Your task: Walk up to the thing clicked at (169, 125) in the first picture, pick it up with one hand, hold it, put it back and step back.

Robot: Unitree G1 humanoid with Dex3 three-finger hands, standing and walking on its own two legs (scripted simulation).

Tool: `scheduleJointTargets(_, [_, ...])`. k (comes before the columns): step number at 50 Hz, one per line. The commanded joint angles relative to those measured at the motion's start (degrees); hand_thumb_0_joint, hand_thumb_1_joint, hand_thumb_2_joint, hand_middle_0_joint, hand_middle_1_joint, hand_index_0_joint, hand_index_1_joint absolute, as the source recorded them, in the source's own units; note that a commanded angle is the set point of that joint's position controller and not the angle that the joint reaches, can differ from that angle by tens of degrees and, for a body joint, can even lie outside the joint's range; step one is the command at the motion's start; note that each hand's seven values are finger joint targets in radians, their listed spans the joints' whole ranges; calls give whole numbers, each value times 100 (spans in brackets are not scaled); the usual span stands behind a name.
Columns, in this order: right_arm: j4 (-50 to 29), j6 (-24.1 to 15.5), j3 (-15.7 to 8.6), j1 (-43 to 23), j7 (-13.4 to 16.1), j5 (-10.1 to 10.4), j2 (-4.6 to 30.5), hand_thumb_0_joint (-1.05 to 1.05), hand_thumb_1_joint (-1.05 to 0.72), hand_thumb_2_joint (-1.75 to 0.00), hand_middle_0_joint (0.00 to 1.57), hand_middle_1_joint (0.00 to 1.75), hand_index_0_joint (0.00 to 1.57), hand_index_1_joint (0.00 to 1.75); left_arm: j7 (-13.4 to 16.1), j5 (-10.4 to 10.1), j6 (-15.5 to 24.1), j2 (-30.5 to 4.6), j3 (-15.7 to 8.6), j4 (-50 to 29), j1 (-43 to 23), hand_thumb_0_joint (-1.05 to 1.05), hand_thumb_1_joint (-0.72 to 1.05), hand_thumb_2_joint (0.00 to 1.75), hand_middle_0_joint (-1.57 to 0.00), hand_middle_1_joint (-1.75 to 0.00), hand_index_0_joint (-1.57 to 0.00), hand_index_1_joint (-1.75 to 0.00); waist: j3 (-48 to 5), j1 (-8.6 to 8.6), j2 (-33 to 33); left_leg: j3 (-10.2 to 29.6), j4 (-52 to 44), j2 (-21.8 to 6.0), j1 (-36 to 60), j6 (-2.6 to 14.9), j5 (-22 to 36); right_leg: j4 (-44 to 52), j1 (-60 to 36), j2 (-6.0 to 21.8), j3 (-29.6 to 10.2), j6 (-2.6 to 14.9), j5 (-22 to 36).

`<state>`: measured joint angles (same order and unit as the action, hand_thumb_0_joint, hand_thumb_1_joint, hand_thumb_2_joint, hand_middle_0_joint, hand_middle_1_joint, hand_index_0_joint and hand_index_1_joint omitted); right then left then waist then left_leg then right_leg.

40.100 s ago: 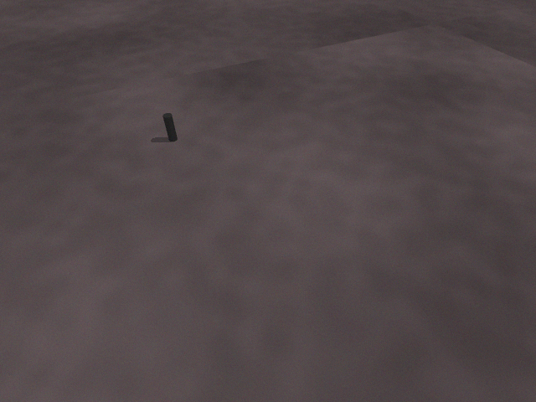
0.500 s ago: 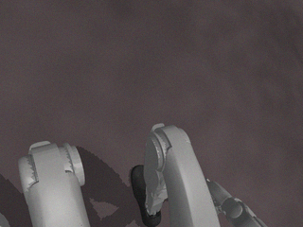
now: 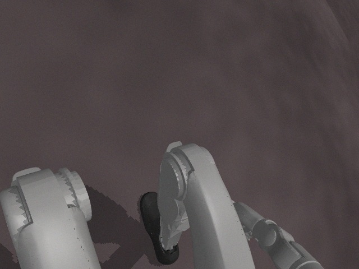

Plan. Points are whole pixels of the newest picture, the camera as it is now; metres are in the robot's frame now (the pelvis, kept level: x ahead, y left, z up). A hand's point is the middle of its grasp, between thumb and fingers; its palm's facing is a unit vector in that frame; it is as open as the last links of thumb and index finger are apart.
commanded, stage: lower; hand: left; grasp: from the side
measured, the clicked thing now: out of the picture +0.40 +0.34 -0.18
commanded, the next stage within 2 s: loosen in 0.30 s
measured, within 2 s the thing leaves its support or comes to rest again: rests again in 0.90 s
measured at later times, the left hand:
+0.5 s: hand out of the picture +0.41 +0.33 -0.17, palm faces +0.52 -0.86 -0.01, open 7.3 cm
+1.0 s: hand out of the picture +0.42 +0.33 -0.17, palm faces +0.51 -0.86 +0.01, open 14.1 cm
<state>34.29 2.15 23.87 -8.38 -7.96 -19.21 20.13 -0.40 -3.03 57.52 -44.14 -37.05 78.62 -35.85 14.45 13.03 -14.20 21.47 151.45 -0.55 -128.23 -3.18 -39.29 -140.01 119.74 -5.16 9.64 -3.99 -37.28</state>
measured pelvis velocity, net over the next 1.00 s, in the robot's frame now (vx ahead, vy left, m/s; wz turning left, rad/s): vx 0.00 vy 0.01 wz -0.05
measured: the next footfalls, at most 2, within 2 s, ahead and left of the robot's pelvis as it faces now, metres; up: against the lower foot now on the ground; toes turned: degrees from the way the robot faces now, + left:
none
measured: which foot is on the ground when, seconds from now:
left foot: down 0.00-1.00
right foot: down 0.00-1.00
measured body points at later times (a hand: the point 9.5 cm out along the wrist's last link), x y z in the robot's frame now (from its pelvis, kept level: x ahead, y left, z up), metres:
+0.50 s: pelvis +0.00 +0.01 +0.00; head +0.22 +0.20 +0.34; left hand +0.38 +0.38 -0.17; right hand +0.18 -0.24 -0.04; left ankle +0.08 +0.14 -0.25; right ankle +0.13 -0.13 -0.25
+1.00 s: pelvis +0.00 +0.01 +0.00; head +0.22 +0.20 +0.34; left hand +0.39 +0.37 -0.16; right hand +0.17 -0.23 -0.04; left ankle +0.08 +0.14 -0.25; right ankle +0.13 -0.13 -0.25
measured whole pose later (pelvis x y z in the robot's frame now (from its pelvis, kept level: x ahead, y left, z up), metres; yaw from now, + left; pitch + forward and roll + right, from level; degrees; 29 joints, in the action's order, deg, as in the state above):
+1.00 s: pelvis +0.00 +0.01 +0.00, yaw -3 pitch +12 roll -18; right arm 32.2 2.7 28.2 -9.8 -8.3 -20.5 20.1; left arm 1.5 -4.7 61.6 -48.1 -35.1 81.6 -36.4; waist 16.4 12.6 -15.9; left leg 24.0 153.1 -1.8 -127.4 -1.8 -40.3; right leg -138.6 118.0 -6.4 11.7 -3.9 -36.3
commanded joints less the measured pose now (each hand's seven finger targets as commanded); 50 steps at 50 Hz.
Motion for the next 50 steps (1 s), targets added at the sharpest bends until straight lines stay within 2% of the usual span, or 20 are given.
scheduleJointTargets(1, [-176,29,-584,152,100,-57,2004,0,-90,-90,20,30,20,30,108,8,788,-1798,-60,-1175,-1685,0,39,121,-123,-133,-125,-132,-3464,474,3436,-796,-1795,-412,2473,105,546,966,-1497,-84,813,434,933])
scheduleJointTargets(4, [-200,14,-577,131,88,-94,2027,0,-90,-90,20,30,20,30,135,-4,776,-1636,-17,-1062,-1570,0,38,122,-123,-134,-125,-133,-3451,460,3438,-765,-1790,-425,2609,81,639,967,-1442,-103,837,432,1013])
scheduleJointTargets(6, [-187,34,-553,169,78,-94,2083,0,-90,-90,20,30,20,30,164,10,784,-1723,-74,-961,-1424,0,41,122,-123,-134,-125,-132,-3313,481,3494,-688,-1875,-423,2586,58,631,918,-1441,-103,915,434,997])
scheduleJointTargets(11, [-235,48,-505,164,57,-115,2077,0,-89,-90,20,30,20,30,152,-15,751,-1445,97,-858,-1238,0,44,126,-125,-137,-127,-136,-3320,542,3362,-589,-1835,-442,2711,39,985,886,-1523,-124,963,409,1295])
scheduleJointTargets(15, [-172,26,-451,167,45,-135,2048,0,-88,-90,20,30,20,30,212,-83,788,-1391,159,-875,-1344,0,46,126,-123,-136,-125,-135,-3294,559,3265,-571,-1748,-454,2640,66,960,931,-1585,-155,956,387,1313])
scheduleJointTargets(17, [-164,17,-428,124,52,-134,2066,0,-89,-90,20,30,20,30,266,-74,838,-1592,103,-957,-1489,0,45,126,-126,-137,-128,-136,-3230,566,3311,-556,-1749,-457,2577,73,858,931,-1557,-162,963,392,1244])
scheduleJointTargets(20, [-146,42,-425,98,60,-154,2070,0,-88,-90,20,30,20,30,286,-65,842,-1434,217,-764,-1494,0,45,128,-127,-138,-129,-137,-3117,650,3266,-518,-1775,-491,2589,67,702,947,-1442,-164,997,384,1123])
scheduleJointTargets(21, [-155,50,-401,90,61,-167,2082,0,-88,-89,20,30,20,30,288,-41,866,-1480,216,-721,-1483,0,49,121,-131,-135,-133,-133,-3048,656,3289,-494,-1808,-489,2563,60,632,943,-1422,-167,1021,386,1062])
scheduleJointTargets(24, [-190,56,-373,27,60,-165,2079,0,-89,-89,20,30,20,30,308,-51,923,-1703,127,-811,-1533,0,29,97,-114,-111,-117,-109,-3043,561,3229,-504,-1784,-483,2461,84,536,954,-1431,-183,1014,387,999])
scheduleJointTargets(27, [-122,55,-361,56,57,-187,2041,0,-90,-89,20,30,20,30,271,-68,921,-1445,277,-707,-1492,0,21,74,-101,-94,-104,-92,-2975,621,3136,-508,-1756,-484,2439,94,523,970,-1420,-192,1012,376,994])
scheduleJointTargets(31, [-129,64,-339,38,73,-171,2054,0,-90,-89,20,30,20,30,277,-86,901,-1613,205,-715,-1495,0,-4,60,-83,-74,-86,-73,-2974,549,3203,-484,-1812,-496,2481,81,551,960,-1413,-202,1017,393,997])
scheduleJointTargets(32, [-128,74,-334,46,62,-172,2039,0,-90,-89,20,30,20,30,268,-92,889,-1472,274,-590,-1418,0,-10,53,-75,-67,-78,-66,-2959,592,3154,-472,-1823,-497,2485,80,562,959,-1427,-200,1034,389,1007])
scheduleJointTargets(35, [-158,84,-319,45,69,-163,2054,0,-90,-90,20,30,20,30,258,-100,886,-1526,235,-547,-1391,0,-20,38,-60,-51,-61,-50,-3008,581,3157,-457,-1818,-490,2469,78,637,943,-1489,-212,1050,393,1070])
scheduleJointTargets(38, [-291,93,-314,-16,66,-148,2041,0,-91,-90,20,30,20,30,240,-109,827,-1537,196,-428,-1194,0,-31,30,-52,-41,-52,-40,-2966,499,3024,-513,-1782,-480,2304,111,550,996,-1489,-225,1036,404,1001])
scheduleJointTargets(39, [-212,110,-299,41,63,-150,2022,0,-91,-90,20,30,20,30,214,-128,817,-1332,292,-319,-1097,0,-31,29,-51,-39,-51,-39,-2924,531,3003,-469,-1823,-481,2325,89,562,983,-1498,-223,1070,394,999])
scheduleJointTargets(40, [-301,101,-314,-1,66,-147,2067,0,-90,-90,20,30,20,30,221,-139,828,-1501,192,-466,-1165,0,-34,27,-47,-37,-47,-36,-3012,507,3063,-482,-1797,-483,2369,91,621,982,-1520,-233,1059,398,1064])
scheduleJointTargets(45, [-329,97,-304,4,71,-124,2061,0,-90,-90,20,30,20,30,207,-175,797,-1498,173,-467,-1141,0,-38,21,-34,-26,-34,-25,-2896,491,3034,-470,-1832,-495,2330,99,560,986,-1456,-235,1075,410,991])
scheduleJointTargets(46, [-258,106,-278,12,65,-121,2007,0,-90,-90,20,30,20,30,189,-199,790,-1316,309,-382,-1148,0,-38,19,-31,-23,-31,-22,-2755,534,2996,-460,-1845,-495,2233,109,394,1012,-1383,-234,1085,401,862])
scheduleJointTargets(47, [-302,98,-291,51,71,-132,2028,0,-90,-90,20,30,20,30,203,-210,788,-1415,187,-498,-1140,0,-40,18,-29,-22,-29,-21,-2951,503,2982,-477,-1810,-500,2339,110,541,1024,-1521,-251,1070,400,986])
scheduleJointTargets(50, [-320,93,-289,16,81,-119,2036,0,-90,-90,20,30,20,30,199,-191,837,-1582,192,-651,-1345,0,-46,10,-19,-11,-19,-11,-2926,532,3038,-482,-1813,-507,2291,124,363,1023,-1433,-248,1067,409,862])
